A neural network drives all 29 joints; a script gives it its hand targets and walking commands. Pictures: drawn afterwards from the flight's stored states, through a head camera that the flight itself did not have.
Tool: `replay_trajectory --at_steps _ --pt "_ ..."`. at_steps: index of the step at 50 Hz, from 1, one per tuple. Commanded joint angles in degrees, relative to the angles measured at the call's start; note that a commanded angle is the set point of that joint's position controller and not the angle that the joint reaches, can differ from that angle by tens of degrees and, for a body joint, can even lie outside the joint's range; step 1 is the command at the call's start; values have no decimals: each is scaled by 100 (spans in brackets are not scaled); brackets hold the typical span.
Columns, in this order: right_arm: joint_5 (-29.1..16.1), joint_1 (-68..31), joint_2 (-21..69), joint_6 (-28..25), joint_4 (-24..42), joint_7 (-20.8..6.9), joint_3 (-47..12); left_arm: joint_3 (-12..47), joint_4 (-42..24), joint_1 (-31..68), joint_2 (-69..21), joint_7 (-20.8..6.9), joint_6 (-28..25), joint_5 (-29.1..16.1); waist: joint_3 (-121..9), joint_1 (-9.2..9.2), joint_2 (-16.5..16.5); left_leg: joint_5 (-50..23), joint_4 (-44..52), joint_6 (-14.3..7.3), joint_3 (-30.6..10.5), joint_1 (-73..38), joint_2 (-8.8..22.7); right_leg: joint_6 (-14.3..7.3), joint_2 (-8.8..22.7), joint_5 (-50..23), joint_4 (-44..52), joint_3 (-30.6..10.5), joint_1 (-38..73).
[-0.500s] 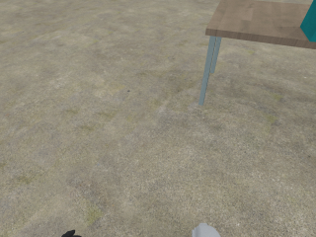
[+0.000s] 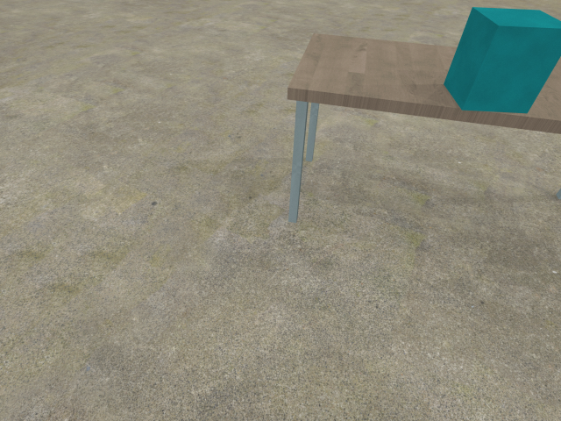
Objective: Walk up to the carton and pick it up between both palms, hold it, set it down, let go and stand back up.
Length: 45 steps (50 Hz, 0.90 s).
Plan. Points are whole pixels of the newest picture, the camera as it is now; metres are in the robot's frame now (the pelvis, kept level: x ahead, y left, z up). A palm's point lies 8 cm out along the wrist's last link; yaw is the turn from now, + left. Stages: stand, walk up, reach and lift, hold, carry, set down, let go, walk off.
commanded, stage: walk up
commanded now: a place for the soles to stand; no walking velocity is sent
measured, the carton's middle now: (500, 60) +1.18 -0.61 +0.09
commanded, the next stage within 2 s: none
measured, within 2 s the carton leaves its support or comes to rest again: neither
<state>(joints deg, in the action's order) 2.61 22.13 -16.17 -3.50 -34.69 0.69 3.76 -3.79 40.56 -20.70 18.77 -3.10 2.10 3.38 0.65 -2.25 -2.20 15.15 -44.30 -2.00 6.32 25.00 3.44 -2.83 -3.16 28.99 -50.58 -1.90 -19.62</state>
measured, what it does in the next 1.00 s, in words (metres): walks ahead, turning right: right foot, then left foot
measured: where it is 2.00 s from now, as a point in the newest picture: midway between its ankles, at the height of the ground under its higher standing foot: (415, 326)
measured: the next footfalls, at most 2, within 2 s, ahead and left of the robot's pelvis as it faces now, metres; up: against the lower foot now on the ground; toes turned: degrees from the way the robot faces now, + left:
right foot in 0.46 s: +0.28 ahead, -0.30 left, +0.00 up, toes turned -19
left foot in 0.92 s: +0.55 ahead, -0.15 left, +0.00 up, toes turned -12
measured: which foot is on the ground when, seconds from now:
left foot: down 0.00-0.48, up 0.50-0.90, down 0.92-1.00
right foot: up 0.00-0.44, down 0.46-0.96, up 0.98-1.00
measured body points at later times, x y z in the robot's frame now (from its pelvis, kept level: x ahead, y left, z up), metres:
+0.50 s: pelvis +0.17 -0.13 +0.00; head +0.19 -0.15 +0.45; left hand +0.39 +0.07 -0.09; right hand +0.12 -0.42 -0.11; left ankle +0.10 +0.10 -0.69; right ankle +0.24 -0.28 -0.70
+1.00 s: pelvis +0.38 -0.22 +0.00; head +0.39 -0.20 +0.44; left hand +0.52 +0.01 -0.13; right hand +0.41 -0.51 -0.08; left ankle +0.51 -0.14 -0.70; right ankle +0.26 -0.28 -0.66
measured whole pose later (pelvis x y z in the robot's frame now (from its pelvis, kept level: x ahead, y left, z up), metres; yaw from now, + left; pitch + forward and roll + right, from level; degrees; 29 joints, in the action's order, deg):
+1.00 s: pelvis +0.38 -0.22 +0.00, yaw -18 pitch -3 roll +1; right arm 3.2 20.0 -14.4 -3.0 -32.7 1.8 2.3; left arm -1.9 38.5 -20.7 16.9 -2.6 0.6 2.8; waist 4.1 -2.4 -4.5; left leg 14.6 -45.3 -2.1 6.3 27.2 2.6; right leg -1.2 -0.4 32.1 -63.2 0.5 -15.8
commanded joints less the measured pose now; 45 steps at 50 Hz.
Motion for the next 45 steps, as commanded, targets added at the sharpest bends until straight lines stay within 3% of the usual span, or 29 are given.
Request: replay_trajectory --at_steps 1,2,3,5,8,9,12,14,15,16,19,20,21,22,23,24,25,26,27,28,29,30,32,33,34,37,42,44,45 --pt "203 332 -1403 28 281 371 406 -95 -808 75 599 -57 96 75 642 218 1091 5068 3714 -1245 -5109 -1824 2881 408 283 207 -2597 -416 -3197" --pt "124 250 -1251 -33 276 369 337 -141 -895 471 694 -81 134 121 1069 283 969 4873 3802 -1395 -5007 -1466 2839 429 531 15 -2764 -415 -3363" --pt "116 282 -1088 -114 203 346 248 -211 -881 748 791 -97 132 173 1300 354 680 4541 3777 -1333 -4526 -1211 2746 445 688 -295 -2786 -436 -3350" --pt "171 -73 -1050 -212 179 323 199 -227 -798 611 714 -181 125 136 1378 236 768 3879 3640 -1158 -3146 -759 2488 474 846 -719 -2595 -575 -2923" --pt "180 -309 -1085 -312 -27 306 168 -127 -689 428 377 -325 116 -25 1137 50 1067 2629 3621 -907 -1649 -715 2026 474 851 -1417 -2317 -582 -2397" --pt "173 -296 -1101 -329 -106 297 156 -116 -678 501 298 -359 100 -52 1153 81 1147 2441 3662 -883 -1255 -707 1923 504 860 -1561 -2151 -481 -2332" --pt "179 -187 -1173 -347 -247 274 164 -84 -751 816 171 -406 39 -131 995 181 1208 2003 3601 -919 -503 -1077 1796 521 985 -1817 -1330 -269 -2259" --pt "155 108 -1100 -361 -335 246 127 -31 -840 1216 88 -411 -39 -168 1128 405 1008 1302 3447 -898 -64 -1507 1705 457 1047 -2012 -456 -134 -2286" --pt "145 309 -1106 -353 -396 226 128 -7 -875 1401 34 -408 -95 -187 1139 545 996 955 3376 -850 194 -1689 1627 418 1008 -2090 23 -7 -2186" --pt "143 348 -1213 -328 -400 206 157 6 -894 1431 -5 -409 -145 -195 1042 552 1125 738 3268 -822 443 -1789 1594 360 999 -2113 482 93 -1918" --pt "106 546 -1337 -207 -342 191 214 -62 -886 1450 -34 -372 -250 -114 761 629 1205 281 3000 -917 686 -1772 1714 254 794 -1913 1015 506 -1009" --pt "118 506 -1411 -143 -306 199 229 -99 -843 1237 -11 -344 -283 -79 697 522 1317 20 2738 -945 716 -1732 1840 192 753 -1650 1106 577 -639" --pt "133 361 -1417 -79 -232 206 223 -153 -731 801 83 -299 -317 -67 520 257 1208 -540 2144 -900 807 -1737 1875 100 717 -1611 1296 568 -127" --pt "105 409 -1265 -3 -177 182 151 -238 -503 123 304 -227 -383 -53 80 -59 619 -1175 877 -758 1112 -1668 1605 -12 483 -1587 1716 596 723" --pt "118 771 -867 48 -111 129 13 -374 -221 -675 703 -103 -441 -67 -633 -376 -361 -1066 -712 -588 1236 -1326 1200 -106 134 -1295 1612 674 1778" --pt "80 971 -491 71 43 44 -128 -438 -151 -1141 1081 24 -475 -48 -1034 -577 -1158 347 -2035 -350 900 -197 815 -380 798 -732 1643 -699 2657" --pt "-67 927 -382 112 407 -41 -199 -510 -324 -928 1507 133 -459 -91 -804 -488 -1695 1947 -2831 -98 379 1193 133 -919 1891 183 2688 -3202 2887" --pt "-143 419 -872 183 617 -35 -66 -585 -358 -682 1646 200 -379 -298 -836 -662 -1104 1719 -3328 -88 -422 1245 185 -1348 2358 911 3605 -4188 2410" --pt "-136 5 -985 197 686 -44 -20 -503 -400 -340 1512 238 -337 -369 -407 -651 -669 1261 -3702 -65 -657 1358 371 -1343 2346 763 3738 -3887 1940" --pt "-160 -69 -862 147 714 -64 -34 -427 -431 -153 1346 277 -328 -350 36 -556 -663 955 -3753 -57 -751 1395 472 -1190 2196 -317 3564 -3087 1493" --pt "-176 101 -729 110 585 -73 -45 -384 -489 46 1132 308 -326 -254 267 -356 -669 795 -3626 -32 -858 1216 537 -1022 2025 -904 3329 -2448 945" --pt "-154 435 -643 123 437 -71 -52 -345 -553 206 993 300 -367 -163 323 -35 -832 704 -3288 12 -881 989 611 -806 1987 -1183 3284 -2191 622" --pt "-148 558 -656 137 340 -62 -31 -254 -535 376 688 237 -418 -138 398 155 -901 691 -2915 72 -960 787 593 -936 1830 -1095 3310 -1928 297" --pt "-131 512 -697 151 309 -47 -12 -220 -532 306 584 216 -452 -141 413 142 -929 620 -2773 120 -982 856 566 -982 1830 -1165 3356 -1885 322" --pt "-101 372 -732 164 331 -44 -16 -174 -525 190 503 205 -487 -129 438 78 -724 582 -2540 167 -951 974 556 -1086 1877 -1457 3352 -1871 452" --pt "-76 -49 -574 133 486 -47 -44 -94 -412 -106 438 196 -543 -40 454 -102 -556 665 -1380 226 -804 1352 521 -1249 1940 -2897 3159 -1548 1024" --pt "-139 -161 -370 10 525 -96 -37 -106 -518 141 682 145 -435 -72 458 -38 -520 -509 402 39 -212 -112 122 -872 1363 -2681 2696 -507 293" --pt "-56 346 -425 -30 432 -21 82 -43 -564 172 627 107 -389 -101 257 255 -230 -1061 906 -66 -17 -1326 -125 -657 1208 -2175 1888 -244 -246" --pt "19 834 -604 -46 332 47 184 29 -607 125 488 81 -376 -95 31 466 123 -964 935 -112 -59 -2069 -240 -503 1036 -2207 1028 -79 -504"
